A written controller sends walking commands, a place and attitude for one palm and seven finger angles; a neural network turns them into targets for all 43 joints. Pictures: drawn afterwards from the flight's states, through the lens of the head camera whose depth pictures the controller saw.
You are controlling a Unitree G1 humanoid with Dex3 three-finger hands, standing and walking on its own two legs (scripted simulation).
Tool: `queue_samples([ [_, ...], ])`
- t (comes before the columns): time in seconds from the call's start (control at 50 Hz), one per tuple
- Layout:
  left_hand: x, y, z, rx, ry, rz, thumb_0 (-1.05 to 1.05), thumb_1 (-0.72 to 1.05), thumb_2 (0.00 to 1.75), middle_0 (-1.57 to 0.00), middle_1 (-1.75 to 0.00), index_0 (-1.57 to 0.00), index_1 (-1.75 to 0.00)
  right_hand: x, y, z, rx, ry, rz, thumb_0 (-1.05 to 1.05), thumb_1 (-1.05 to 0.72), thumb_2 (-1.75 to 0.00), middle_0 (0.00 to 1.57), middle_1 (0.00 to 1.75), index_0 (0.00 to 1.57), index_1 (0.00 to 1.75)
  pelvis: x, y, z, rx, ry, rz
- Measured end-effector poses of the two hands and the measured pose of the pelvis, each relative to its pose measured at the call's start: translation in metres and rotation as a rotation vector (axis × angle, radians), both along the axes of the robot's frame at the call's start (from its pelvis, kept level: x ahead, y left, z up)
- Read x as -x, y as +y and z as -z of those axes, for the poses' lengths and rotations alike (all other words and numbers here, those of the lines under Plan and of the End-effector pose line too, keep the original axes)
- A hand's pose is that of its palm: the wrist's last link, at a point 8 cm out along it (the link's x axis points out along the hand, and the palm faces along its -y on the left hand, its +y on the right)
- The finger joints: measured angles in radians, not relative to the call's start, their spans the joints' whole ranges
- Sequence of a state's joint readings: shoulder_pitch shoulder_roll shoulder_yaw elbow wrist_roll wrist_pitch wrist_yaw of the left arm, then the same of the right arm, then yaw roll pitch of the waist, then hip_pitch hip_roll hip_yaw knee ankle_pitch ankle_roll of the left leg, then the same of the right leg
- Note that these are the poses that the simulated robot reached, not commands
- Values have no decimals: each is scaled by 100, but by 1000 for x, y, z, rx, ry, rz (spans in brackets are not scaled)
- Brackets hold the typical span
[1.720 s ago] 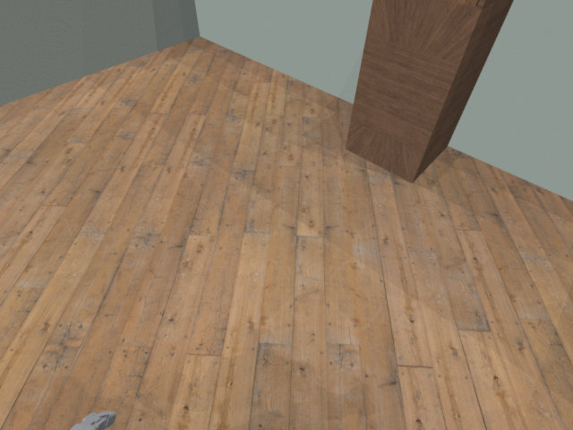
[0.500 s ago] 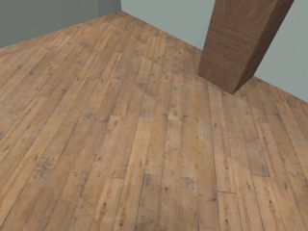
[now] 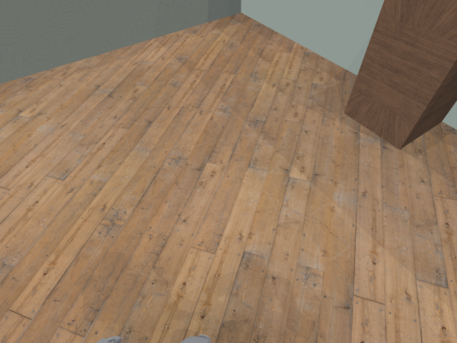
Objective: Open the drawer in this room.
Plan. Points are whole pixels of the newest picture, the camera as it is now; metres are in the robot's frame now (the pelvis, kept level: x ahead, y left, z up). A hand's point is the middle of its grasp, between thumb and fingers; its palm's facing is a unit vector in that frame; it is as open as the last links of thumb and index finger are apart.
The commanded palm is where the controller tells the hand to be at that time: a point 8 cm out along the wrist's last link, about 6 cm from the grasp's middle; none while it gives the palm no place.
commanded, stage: stand and wait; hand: left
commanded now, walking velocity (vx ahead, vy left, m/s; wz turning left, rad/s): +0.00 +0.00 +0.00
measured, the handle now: out of the picture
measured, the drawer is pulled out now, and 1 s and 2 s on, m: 0.00 0.00 0.00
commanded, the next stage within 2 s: turn or walk to find it in 1.10 s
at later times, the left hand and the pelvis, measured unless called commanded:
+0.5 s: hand out of the picture -0.06 +0.21 -0.18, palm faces +0.13 -0.98 -0.18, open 7.4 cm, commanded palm none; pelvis -0.02 +0.03 +0.00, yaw +3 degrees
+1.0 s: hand out of the picture -0.05 +0.19 -0.17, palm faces +0.07 -0.98 -0.17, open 7.4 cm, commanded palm none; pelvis -0.04 +0.03 +0.01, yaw +3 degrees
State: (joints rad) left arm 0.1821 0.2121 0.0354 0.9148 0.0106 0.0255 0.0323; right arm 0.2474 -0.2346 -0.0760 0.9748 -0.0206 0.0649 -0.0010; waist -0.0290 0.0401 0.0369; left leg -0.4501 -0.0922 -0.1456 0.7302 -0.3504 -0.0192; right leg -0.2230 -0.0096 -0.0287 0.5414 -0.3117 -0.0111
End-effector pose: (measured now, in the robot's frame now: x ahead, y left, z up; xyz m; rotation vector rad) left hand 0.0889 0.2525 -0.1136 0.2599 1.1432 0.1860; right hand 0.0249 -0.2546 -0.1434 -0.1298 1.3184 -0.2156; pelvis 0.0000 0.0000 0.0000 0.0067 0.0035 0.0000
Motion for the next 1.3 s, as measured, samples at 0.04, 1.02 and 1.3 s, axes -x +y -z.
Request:
queue_samples([
  [0.04, 14, -3, -4, -1, 3, -31, 1, 91, 90, -20, -30, -20, -29, -7, -7, -4, 2, -9, -21, 0, -91, -90, 20, 30, 21, 30, 1, -3, -4, -11, -8, -19],
  [1.02, 148, -11, 26, 140, 248, -121, 1, 91, 90, -20, -30, -20, -29, 105, 64, -9, -41, 190, -38, 0, -91, -90, 20, 30, 20, 30, 41, 27, -10, 3, -41, -49],
  [1.3, 157, -16, 28, 137, 291, -114, 1, 91, 90, -20, -30, -20, -29, 90, 75, 1, -71, 125, -1, 0, -91, -90, 20, 30, 20, 30, 45, 24, -5, 3, -29, -5],
])
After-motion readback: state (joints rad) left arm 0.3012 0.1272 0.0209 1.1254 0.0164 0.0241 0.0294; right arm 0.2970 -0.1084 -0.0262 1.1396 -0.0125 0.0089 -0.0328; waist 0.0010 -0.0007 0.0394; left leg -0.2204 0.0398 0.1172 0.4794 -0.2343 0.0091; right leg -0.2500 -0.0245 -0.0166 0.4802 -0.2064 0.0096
